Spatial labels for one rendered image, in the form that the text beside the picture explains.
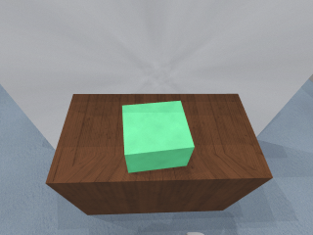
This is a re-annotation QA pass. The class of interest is pedestal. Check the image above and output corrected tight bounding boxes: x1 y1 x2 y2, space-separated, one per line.
45 94 273 215

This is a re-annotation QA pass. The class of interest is carton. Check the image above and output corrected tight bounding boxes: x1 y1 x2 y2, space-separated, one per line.
122 101 195 173

